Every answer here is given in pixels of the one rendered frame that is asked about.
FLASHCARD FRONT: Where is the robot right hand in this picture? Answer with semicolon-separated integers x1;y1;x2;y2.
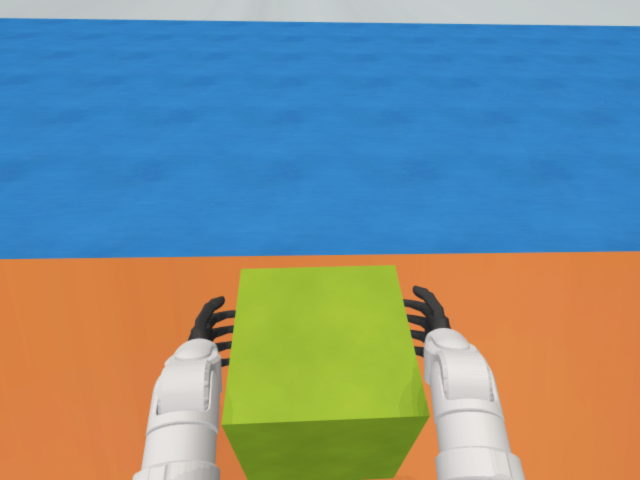
403;286;451;358

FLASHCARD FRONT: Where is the left robot forearm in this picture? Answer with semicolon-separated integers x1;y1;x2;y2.
132;339;222;480

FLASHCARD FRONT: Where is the robot left hand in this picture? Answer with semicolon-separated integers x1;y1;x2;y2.
188;296;236;367

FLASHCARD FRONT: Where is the carton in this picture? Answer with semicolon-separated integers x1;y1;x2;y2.
221;265;430;480

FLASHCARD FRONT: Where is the right robot forearm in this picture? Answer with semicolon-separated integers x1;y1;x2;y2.
424;328;525;480

